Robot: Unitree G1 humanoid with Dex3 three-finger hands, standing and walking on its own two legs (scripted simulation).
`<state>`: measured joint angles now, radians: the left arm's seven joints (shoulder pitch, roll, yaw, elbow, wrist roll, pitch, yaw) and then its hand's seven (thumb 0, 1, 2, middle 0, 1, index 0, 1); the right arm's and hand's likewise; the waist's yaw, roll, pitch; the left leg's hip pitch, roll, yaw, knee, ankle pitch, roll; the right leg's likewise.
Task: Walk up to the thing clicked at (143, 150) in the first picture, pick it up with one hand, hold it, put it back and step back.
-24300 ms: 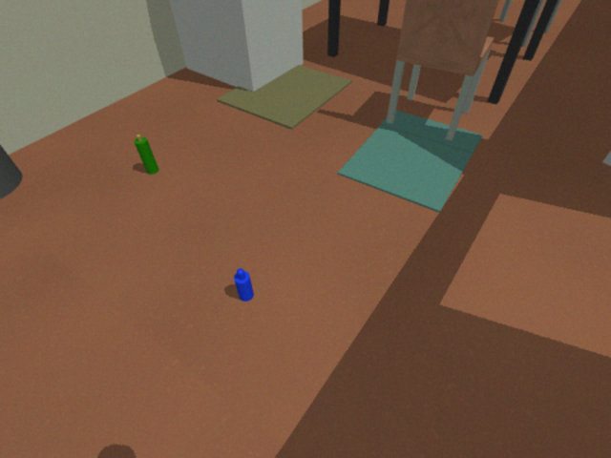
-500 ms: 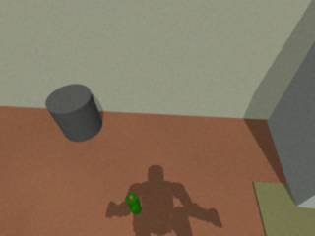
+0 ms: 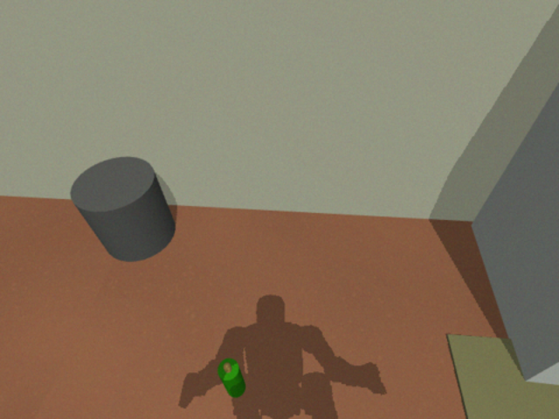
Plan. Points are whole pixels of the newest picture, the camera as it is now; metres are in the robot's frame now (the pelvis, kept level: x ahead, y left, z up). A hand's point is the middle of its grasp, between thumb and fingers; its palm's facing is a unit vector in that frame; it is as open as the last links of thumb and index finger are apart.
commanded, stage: walk up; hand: left
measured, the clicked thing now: (231, 377) +0.38 +0.20 -0.65
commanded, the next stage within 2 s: stand in 1.12 s
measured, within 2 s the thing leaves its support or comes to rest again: neither
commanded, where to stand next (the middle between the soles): +0.05 +0.00 m, yaw +0 degrees
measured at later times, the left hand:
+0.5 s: hand out of the picture +0.11 +0.25 -0.15, palm faces -0.04 -0.94 -0.34, open 7.3 cm
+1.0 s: hand out of the picture +0.11 +0.25 -0.14, palm faces -0.04 -0.94 -0.34, open 7.3 cm
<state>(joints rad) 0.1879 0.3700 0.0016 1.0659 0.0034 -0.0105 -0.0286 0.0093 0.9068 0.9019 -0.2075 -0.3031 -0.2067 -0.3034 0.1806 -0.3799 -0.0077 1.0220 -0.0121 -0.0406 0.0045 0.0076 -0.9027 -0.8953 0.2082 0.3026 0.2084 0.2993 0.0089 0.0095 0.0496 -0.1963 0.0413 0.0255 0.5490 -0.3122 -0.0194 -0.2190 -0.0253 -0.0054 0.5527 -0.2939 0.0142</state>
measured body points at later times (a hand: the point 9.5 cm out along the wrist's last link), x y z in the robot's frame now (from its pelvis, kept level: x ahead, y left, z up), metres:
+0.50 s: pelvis +0.01 -0.01 +0.00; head +0.03 +0.00 +0.45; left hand +0.12 +0.30 -0.13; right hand +0.08 -0.32 -0.12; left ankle -0.01 +0.13 -0.73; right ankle +0.00 -0.13 -0.73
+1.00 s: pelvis +0.01 +0.00 +0.01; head +0.02 +0.00 +0.46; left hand +0.11 +0.30 -0.12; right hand +0.08 -0.31 -0.12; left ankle -0.01 +0.13 -0.73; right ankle +0.00 -0.13 -0.73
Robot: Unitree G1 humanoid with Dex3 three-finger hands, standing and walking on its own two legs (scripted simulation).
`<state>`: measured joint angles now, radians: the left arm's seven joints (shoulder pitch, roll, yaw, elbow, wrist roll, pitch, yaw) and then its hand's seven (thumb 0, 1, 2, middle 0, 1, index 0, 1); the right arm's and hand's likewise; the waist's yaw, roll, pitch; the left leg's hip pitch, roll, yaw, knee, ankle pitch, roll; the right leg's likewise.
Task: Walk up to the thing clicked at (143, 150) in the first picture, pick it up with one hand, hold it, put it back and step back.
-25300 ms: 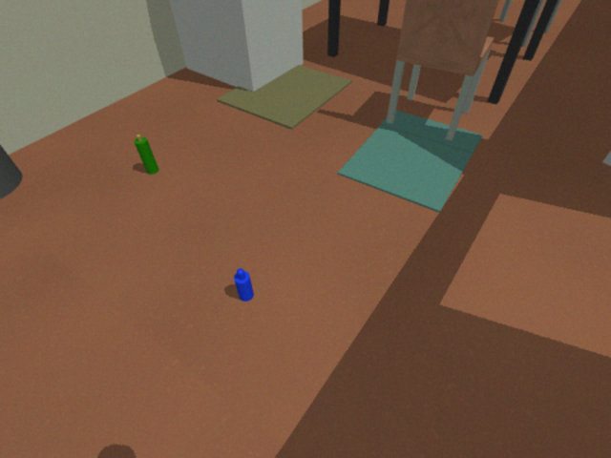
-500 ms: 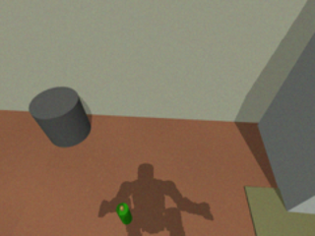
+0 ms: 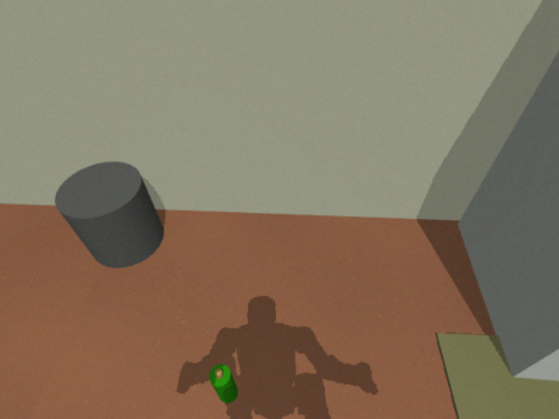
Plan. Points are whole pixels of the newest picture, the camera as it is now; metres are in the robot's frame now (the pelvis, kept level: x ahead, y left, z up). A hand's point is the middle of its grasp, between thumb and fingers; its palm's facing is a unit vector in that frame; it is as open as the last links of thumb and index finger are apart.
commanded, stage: walk up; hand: left
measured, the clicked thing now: (223, 382) +0.37 +0.21 -0.66
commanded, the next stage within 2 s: stand in 0.12 s
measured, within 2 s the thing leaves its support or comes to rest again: neither
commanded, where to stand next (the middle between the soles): +0.04 +0.00 m, yaw +1 degrees
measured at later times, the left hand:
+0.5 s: hand out of the picture +0.07 +0.25 -0.14, palm faces -0.02 -0.94 -0.35, open 7.3 cm
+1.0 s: hand out of the picture +0.05 +0.26 -0.15, palm faces -0.02 -0.94 -0.33, open 7.3 cm
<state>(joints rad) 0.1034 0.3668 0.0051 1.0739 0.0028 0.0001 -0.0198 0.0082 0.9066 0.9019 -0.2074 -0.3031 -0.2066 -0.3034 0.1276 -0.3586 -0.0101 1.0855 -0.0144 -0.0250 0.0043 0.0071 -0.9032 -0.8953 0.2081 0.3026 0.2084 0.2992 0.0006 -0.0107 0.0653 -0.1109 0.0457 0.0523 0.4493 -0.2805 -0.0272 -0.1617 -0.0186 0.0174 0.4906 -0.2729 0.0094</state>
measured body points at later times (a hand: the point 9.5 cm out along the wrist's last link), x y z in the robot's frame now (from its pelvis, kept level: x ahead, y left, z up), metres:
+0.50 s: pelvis -0.02 -0.01 +0.01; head -0.02 -0.01 +0.46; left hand +0.08 +0.29 -0.12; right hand +0.07 -0.31 -0.12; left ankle -0.02 +0.14 -0.74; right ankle +0.00 -0.13 -0.74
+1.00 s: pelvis -0.02 +0.01 +0.01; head -0.01 +0.01 +0.46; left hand +0.05 +0.31 -0.12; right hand +0.05 -0.29 -0.12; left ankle -0.02 +0.14 -0.74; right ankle +0.00 -0.13 -0.74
